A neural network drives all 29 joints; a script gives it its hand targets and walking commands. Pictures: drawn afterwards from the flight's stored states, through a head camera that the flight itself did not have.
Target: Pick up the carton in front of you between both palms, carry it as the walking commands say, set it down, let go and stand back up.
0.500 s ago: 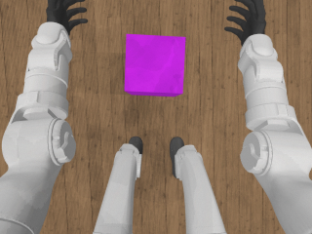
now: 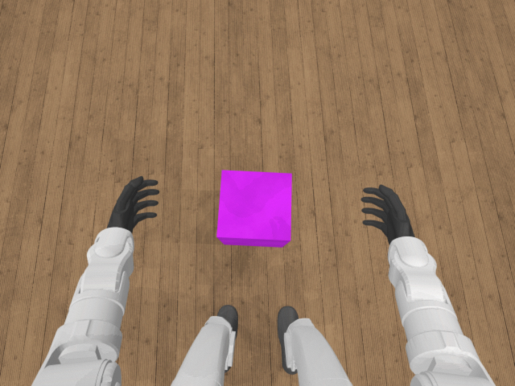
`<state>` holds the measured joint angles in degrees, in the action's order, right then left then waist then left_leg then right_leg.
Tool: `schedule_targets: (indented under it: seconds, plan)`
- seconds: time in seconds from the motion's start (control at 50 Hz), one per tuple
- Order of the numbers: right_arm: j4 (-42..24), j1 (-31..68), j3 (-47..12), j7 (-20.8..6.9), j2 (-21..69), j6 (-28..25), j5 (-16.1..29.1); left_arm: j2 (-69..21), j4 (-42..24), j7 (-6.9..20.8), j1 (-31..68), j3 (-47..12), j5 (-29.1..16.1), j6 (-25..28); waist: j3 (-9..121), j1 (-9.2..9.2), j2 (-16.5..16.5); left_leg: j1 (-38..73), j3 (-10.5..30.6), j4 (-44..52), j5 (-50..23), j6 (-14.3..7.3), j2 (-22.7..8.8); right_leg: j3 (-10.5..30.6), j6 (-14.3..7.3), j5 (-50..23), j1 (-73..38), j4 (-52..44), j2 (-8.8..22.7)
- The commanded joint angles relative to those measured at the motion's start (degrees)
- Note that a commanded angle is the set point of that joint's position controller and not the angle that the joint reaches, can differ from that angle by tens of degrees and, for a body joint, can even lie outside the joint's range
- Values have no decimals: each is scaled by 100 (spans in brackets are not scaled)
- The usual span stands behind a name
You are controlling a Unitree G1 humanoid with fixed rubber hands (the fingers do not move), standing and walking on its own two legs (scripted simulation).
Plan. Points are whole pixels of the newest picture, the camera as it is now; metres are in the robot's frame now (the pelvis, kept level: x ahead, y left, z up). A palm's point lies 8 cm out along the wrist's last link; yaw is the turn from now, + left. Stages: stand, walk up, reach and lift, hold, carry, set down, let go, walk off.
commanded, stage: let go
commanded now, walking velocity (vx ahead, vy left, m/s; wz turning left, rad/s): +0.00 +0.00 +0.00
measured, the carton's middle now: (254, 212) +0.45 +0.01 -0.61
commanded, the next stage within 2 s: stand in 0.82 s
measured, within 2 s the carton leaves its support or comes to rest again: neither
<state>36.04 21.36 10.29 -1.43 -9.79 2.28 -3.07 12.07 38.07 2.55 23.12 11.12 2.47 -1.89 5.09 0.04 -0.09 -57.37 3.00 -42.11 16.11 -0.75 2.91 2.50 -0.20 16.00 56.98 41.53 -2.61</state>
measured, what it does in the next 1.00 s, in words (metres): stands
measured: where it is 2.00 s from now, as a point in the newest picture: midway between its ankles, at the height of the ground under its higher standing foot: (257, 350)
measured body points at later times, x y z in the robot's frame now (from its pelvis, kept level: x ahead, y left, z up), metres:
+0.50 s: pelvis +0.02 -0.01 +0.04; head +0.05 +0.00 +0.49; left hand +0.19 +0.23 -0.03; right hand +0.19 -0.24 -0.03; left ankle +0.01 +0.11 -0.70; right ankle +0.01 -0.11 -0.70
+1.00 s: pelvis +0.03 +0.00 +0.04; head +0.04 +0.00 +0.49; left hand +0.18 +0.28 -0.05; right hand +0.19 -0.28 -0.04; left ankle +0.01 +0.11 -0.70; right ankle +0.01 -0.11 -0.70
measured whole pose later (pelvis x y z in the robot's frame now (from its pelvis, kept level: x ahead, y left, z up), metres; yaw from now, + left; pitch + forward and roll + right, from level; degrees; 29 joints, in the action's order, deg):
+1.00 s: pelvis +0.03 +0.00 +0.04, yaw +0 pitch -1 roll +0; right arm 35.8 -10.9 2.6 0.5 -17.2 3.1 -2.1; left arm 17.7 35.4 -0.1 -12.0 3.1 2.3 -2.7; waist -1.2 -0.3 -0.2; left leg -10.6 2.5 -29.7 18.1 -0.8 1.8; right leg 2.4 -1.1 17.6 10.3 29.0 -2.6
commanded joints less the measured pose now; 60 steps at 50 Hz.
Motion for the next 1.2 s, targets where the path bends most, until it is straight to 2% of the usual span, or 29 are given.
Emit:
schedule_targets:
  seconds: [0.0,0.26,0.42,0.5,0.62,0.78,0.8,0.82,0.86,0.9,1.02,1.18]
  plan:
    - [-547,-492,-17,-11,-482,-244,60,453,-587,1,-445,-20,-58,254,3495,12,66,2893,101,252,-3110,177,-172,68,144,-2796,-2521,-251,79]
    - [-1415,-2761,-570,-144,-609,-354,346,493,-1513,55,-2910,-515,-236,336,1013,-4,3,4409,-89,1681,-1593,151,-121,-22,149,-1684,-4475,-1631,127]
    - [-1677,-3139,-654,-250,-732,82,332,516,-1848,144,-3289,-702,-240,-105,-557,7,25,4889,-196,2131,-655,131,-137,-121,90,-635,-4837,-2101,118]
    - [-1732,-3073,-633,-294,-749,360,267,529,-1936,178,-3250,-701,-198,-381,-977,0,20,4962,-208,2152,-387,102,-162,-139,70,-349,-4940,-2120,127]
    - [-1763,-3144,-610,-278,-755,607,203,542,-1994,184,-3306,-662,-137,-624,-1068,15,-16,5130,-203,2053,-642,92,-147,-122,57,-651,-5127,-2035,116]
    - [-1836,-3139,-617,-264,-737,608,207,506,-2013,169,-3312,-657,-121,-638,-887,-7,23,5279,-152,1964,-1155,115,-134,-92,64,-1236,-5356,-1930,96]
    - [-2135,-2915,-604,-102,-910,931,123,558,-1682,61,-3646,-614,-233,-454,-542,-57,-216,5526,-122,1785,-1493,82,-128,-120,134,-1245,-5363,-1770,-31]
    - [-1066,-2898,-525,155,-1425,487,179,1353,-1143,-211,-3223,-509,-55,-270,-653,-96,-98,4510,5,1634,-920,212,-391,46,187,-881,-4670,-1772,372]
    - [-838,-3087,-541,251,-1397,166,90,1284,-1052,-311,-3283,-562,-2,-102,-591,12,-3,4630,152,1711,-288,162,-465,299,104,-168,-4387,-1846,485]
    - [-622,-2989,-576,251,-1335,2,65,1170,-888,-322,-3260,-607,7,-12,-617,-15,124,4493,285,1812,5,94,-535,342,43,12,-4341,-1831,469]
    - [-157,-2917,-596,236,-1535,-175,93,1329,-437,-318,-3253,-644,-26,133,-133,-28,74,4783,308,1617,-1508,86,-633,371,-2,-1447,-4708,-1630,552]
    - [288,-2960,-622,293,-1754,-253,93,1534,-1,-388,-3282,-683,-44,196,-90,-2,40,5008,364,1629,-2075,45,-695,392,-25,-1924,-4851,-1627,624]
